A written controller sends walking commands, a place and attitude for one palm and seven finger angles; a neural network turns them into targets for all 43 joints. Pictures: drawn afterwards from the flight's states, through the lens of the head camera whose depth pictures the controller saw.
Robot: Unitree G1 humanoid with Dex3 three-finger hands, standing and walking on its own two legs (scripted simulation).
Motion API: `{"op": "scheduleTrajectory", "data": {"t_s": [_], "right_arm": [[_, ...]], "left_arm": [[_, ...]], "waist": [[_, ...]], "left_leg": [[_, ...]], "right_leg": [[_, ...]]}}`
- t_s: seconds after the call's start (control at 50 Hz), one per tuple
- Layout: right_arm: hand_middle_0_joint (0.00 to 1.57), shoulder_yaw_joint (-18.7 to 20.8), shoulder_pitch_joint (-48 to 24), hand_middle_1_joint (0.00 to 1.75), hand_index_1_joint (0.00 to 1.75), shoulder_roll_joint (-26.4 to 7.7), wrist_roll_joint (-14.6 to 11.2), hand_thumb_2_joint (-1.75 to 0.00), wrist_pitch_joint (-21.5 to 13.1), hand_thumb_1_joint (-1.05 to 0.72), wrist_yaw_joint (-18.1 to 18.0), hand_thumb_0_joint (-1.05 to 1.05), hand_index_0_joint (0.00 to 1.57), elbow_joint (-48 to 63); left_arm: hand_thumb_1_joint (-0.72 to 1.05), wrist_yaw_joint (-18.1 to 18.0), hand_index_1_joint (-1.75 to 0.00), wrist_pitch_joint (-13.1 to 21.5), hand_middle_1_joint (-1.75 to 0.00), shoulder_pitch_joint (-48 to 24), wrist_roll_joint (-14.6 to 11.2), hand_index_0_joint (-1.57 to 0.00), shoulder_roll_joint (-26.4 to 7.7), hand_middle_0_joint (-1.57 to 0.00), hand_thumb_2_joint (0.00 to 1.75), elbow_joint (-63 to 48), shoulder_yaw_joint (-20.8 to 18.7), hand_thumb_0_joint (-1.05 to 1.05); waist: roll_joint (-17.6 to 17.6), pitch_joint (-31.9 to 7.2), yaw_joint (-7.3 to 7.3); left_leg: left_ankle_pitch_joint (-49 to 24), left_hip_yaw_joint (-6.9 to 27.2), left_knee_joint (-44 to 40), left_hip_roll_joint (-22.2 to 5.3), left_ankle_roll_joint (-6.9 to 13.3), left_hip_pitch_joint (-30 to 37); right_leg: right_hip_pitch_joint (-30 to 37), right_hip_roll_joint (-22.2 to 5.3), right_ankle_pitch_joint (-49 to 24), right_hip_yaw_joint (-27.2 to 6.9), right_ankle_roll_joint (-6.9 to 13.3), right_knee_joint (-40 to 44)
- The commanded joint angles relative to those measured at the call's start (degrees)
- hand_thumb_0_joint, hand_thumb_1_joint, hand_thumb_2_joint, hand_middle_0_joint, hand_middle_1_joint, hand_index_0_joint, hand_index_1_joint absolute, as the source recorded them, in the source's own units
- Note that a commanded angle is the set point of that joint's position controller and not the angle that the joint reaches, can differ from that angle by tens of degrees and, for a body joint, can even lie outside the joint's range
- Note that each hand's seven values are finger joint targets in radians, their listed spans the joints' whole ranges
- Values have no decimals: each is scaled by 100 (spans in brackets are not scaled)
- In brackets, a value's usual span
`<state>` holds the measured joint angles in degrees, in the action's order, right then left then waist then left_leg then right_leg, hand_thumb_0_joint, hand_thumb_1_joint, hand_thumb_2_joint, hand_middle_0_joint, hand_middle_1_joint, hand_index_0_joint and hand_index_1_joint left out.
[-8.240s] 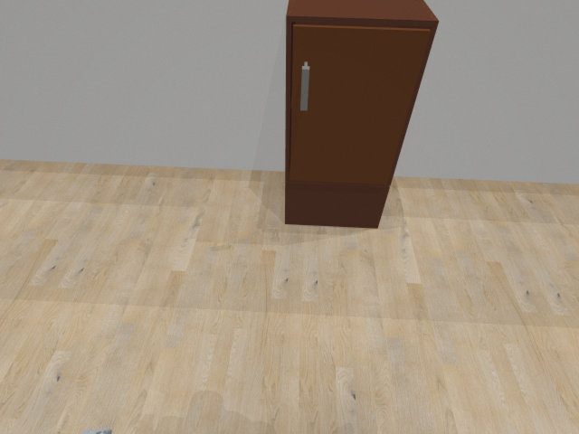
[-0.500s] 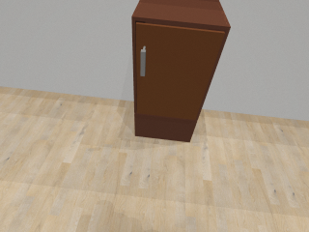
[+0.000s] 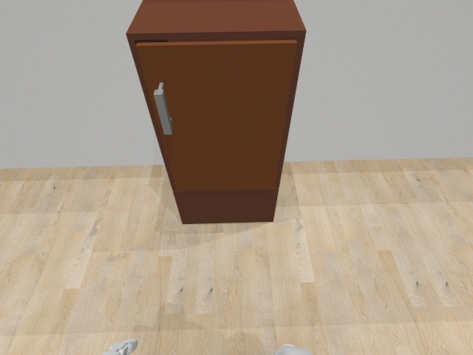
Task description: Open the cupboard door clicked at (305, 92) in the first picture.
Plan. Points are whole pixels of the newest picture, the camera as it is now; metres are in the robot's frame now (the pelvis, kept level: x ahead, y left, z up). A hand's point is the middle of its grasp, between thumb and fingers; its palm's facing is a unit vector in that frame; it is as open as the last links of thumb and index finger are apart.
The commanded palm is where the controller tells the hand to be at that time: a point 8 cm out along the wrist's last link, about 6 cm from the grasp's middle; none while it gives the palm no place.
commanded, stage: take the last steps up to it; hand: left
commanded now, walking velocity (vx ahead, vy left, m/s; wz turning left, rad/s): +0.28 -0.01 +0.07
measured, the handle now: (164, 108) +0.74 +0.22 -0.03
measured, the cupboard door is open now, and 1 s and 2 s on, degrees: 0 0 0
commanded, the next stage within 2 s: come to a stop and stand still in 0.38 s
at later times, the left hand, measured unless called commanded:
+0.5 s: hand out of the picture +0.11 +0.18 -0.16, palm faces +0.10 -0.98 -0.14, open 7.3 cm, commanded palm none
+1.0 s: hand (153, 307) +0.24 +0.18 -0.15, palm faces +0.11 -0.97 -0.24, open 7.3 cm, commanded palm none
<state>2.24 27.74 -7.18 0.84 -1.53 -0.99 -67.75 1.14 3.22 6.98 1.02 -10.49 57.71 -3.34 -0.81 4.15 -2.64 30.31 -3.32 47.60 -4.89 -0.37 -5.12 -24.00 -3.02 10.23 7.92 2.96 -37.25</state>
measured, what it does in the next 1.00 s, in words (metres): walks ahead: left foot, then right foot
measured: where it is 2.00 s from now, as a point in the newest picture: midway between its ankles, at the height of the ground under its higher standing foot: outside the picture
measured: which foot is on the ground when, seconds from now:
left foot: up 0.00-0.38, down 0.40-0.76, up 0.78-1.00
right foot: down 0.00-0.40, up 0.42-0.68, down 0.70-1.00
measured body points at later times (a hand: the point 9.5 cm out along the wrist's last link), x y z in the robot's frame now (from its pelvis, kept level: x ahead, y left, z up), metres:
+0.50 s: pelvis +0.15 +0.01 +0.02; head +0.15 +0.03 +0.47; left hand +0.11 +0.23 -0.15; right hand +0.23 -0.21 -0.12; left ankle +0.18 +0.11 -0.72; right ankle +0.10 -0.09 -0.67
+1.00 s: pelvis +0.18 -0.01 +0.02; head +0.22 -0.01 +0.47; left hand +0.23 +0.23 -0.13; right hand +0.24 -0.24 -0.14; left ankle +0.14 +0.11 -0.70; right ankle +0.23 -0.13 -0.72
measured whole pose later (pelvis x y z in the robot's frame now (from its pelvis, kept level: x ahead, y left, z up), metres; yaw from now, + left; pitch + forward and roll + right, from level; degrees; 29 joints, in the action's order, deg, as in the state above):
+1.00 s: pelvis +0.18 -0.01 +0.02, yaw +3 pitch +0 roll +1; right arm 3.6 10.6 -10.1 0.3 2.1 -1.5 -60.1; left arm -2.3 -1.1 8.5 1.7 -9.2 58.0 -3.0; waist -0.1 5.0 0.9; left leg 25.7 -2.8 40.1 -0.3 -1.9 -15.8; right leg -19.0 -4.2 12.1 5.1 0.4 -31.4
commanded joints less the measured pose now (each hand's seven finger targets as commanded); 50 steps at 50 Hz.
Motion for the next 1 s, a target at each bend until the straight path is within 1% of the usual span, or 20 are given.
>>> {"op": "scheduleTrajectory", "data": {"t_s": [0.0, 0.04, 0.08, 0.24, 0.32, 0.34, 0.36, 0.38, 0.4, 0.42, 0.48, 0.52, 0.56, 0.62, 0.66, 0.7, 0.74, 0.8, 0.92, 0.98], "right_arm": [[20, 155, -724, 30, 30, -576, 5, -90, -110, -90, 44, 0, 20, 837], [20, 147, -514, 30, 30, -398, 77, -90, 7, -90, 79, 0, 20, 711], [20, 127, -195, 30, 30, -292, 105, -90, 116, -90, 93, 0, 20, 609], [20, 103, -1173, 30, 30, -350, 59, -90, 11, -90, 211, 0, 20, 1127], [20, 78, -1092, 30, 30, -430, 58, -90, -95, -90, 176, 0, 20, 1063], [20, 89, -835, 30, 30, -537, 56, -90, -138, -90, 153, 0, 20, 955], [20, 130, -478, 30, 30, -845, 79, -90, -179, -90, 107, 0, 20, 860], [20, 220, 18, 30, 30, -1313, 120, -90, -176, -90, 55, 0, 20, 801], [20, 227, 111, 30, 30, -1360, 114, -90, -126, -90, 0, 0, 20, 729], [20, 186, -159, 30, 30, -1267, 84, -90, -108, -90, -35, 0, 20, 787], [20, 68, -924, 30, 30, -800, 67, -90, -191, -90, -77, 0, 20, 986], [20, -21, -1220, 30, 30, -726, 34, -90, -192, -90, -128, 0, 20, 994], [20, -29, -1344, 30, 30, -791, 11, -90, -144, -90, -148, 0, 20, 936], [20, 61, -1396, 30, 30, -879, -27, -90, -2, -90, -145, 0, 20, 830], [20, 95, -1349, 30, 30, -750, -54, -90, 47, -90, -129, 0, 20, 826], [20, 127, -1197, 30, 30, -558, -63, -90, 158, -90, -77, 0, 20, 833], [20, 147, -1068, 30, 30, -462, -56, -90, 293, -90, -81, 0, 20, 815], [20, 168, -1241, 30, 30, -497, -59, -90, 359, -90, -93, 0, 20, 870], [20, 155, -1289, 30, 30, -517, -61, -90, 326, -90, -46, 0, 20, 1009], [20, 127, -843, 30, 30, -498, -34, -90, 252, -90, -35, 0, 20, 873]], "left_arm": [[90, -169, -30, -39, -30, 1239, -46, -20, -1057, -20, 90, 140, -198, 0], [90, -215, -30, 3, -30, 773, -7, -20, -553, -20, 90, 51, -41, 0], [90, -222, -30, 44, -30, 664, 13, -20, -432, -20, 90, 43, 6, 0], [90, -184, -30, 98, -30, 1088, 51, -20, -677, -20, 90, 208, -64, 0], [90, -154, -30, 20, -30, 1199, 11, -20, -626, -20, 90, 286, -68, 0], [90, -152, -30, -13, -30, 1241, 5, -20, -515, -20, 90, 302, -41, 0], [90, -130, -30, -41, -30, 1358, -12, -20, -311, -20, 90, 256, 6, 0], [90, -100, -30, -31, -30, 1302, -33, -20, -79, -20, 90, 114, 47, 0], [90, -125, -30, -48, -30, 1023, 20, -20, -208, -20, 90, 7, 62, 0], [90, -120, -30, -78, -30, 895, 28, -20, -232, -20, 90, 5, 34, 0], [90, -88, -30, -113, -30, 1085, 43, -20, -51, -20, 90, 185, 55, 0], [90, -155, -30, -217, -30, 1397, -15, -20, 150, -20, 90, 354, 134, 0], [90, -224, -30, -288, -30, 1469, -37, -20, 150, -20, 90, 415, 181, 0], [90, -264, -30, -343, -30, 1534, -12, -20, -73, -20, 90, 443, 145, 0], [90, -292, -30, -297, -30, 1484, 22, -20, -421, -20, 90, 385, 75, 0], [90, -306, -30, -307, -30, 1263, 38, -20, -721, -20, 90, 280, 25, 0], [90, -327, -30, -282, -30, 1172, 17, -20, -902, -20, 90, 250, -30, 0], [90, -377, -30, -331, -30, 929, 46, -20, -852, -20, 90, 123, -75, 0], [90, -406, -30, -381, -30, 669, 83, -20, -982, -20, 90, -84, -207, 0], [90, -382, -30, -421, -30, 449, 10, -20, -922, -20, 90, -135, -188, 0]], "waist": [[789, -249, 651], [440, -51, 277], [662, -72, 53], [501, 16, 265], [424, 58, 168], [-3, -10, 66], [-831, -135, -46], [-1711, -240, -192], [-1590, -295, -268], [-1273, -112, -165], [-325, -74, 201], [-346, -365, 382], [-529, -436, 390], [-587, -391, 440], [-141, -290, 438], [234, -286, 289], [1360, -525, 288], [1136, -566, 403], [1120, -875, 441], [972, -917, 207]], "left_leg": [[-661, 445, 3010, -197, 257, -3006], [-1157, 376, 2497, -339, 134, -2454], [-1363, 211, 1964, -329, 0, -2193], [-1408, -46, -484, -240, -16, -1960], [-1835, -372, -1590, 62, -4, -827], [-1838, -290, -1934, 43, -14, -232], [-1730, 552, -2463, -534, 226, 354], [-1756, 2002, -3163, -1635, 795, 739], [-1459, 2519, -3588, -1937, 1110, 547], [-1274, 2400, -3671, -1917, 1206, 196], [-2729, 1207, -3554, -1433, 1005, -404], [-4633, 443, -3196, -1099, 885, -524], [-5193, 233, -2987, -1049, 842, -538], [-4349, 189, -2667, -906, 659, -582], [-3513, 109, -2263, -514, 277, -885], [-2208, -104, -1844, -29, 31, -1027], [-923, -268, -977, 291, -121, -989], [87, 176, 335, 354, -108, -1503], [-276, 197, -554, 403, -181, -1429], [-1713, -33, -2267, 419, -137, -250]], "right_leg": [[1560, -2061, 2471, -3049, 790, 2736], [663, -1609, 1709, -1948, 542, 2799], [363, -1353, 1092, -1195, 423, 2865], [922, -1378, 756, -1094, 747, 2792], [661, -1113, 865, -838, 523, 2211], [367, -915, 917, -692, 380, 1708], [-112, -460, 1015, -371, 124, 716], [-775, 118, 1677, 226, -156, -688], [-1007, 172, 2373, -115, -171, -1791], [-1162, -43, 2170, -405, -147, -2387], [-735, -334, 1341, -633, -301, -2247], [81, -294, 1068, -625, -435, -1310], [607, -210, 852, -476, -497, -464], [1052, -145, 123, -318, -516, 535], [1361, -376, -1367, -736, -391, 1073], [1230, -995, -2508, -1248, -19, 972], [1181, -1550, -3255, -1789, 500, 1410], [1407, -1723, -3757, -1864, 929, 1485], [1808, -1559, -3282, -1638, 819, 1325], [1094, -1179, -1768, -1358, 314, 1060]]}}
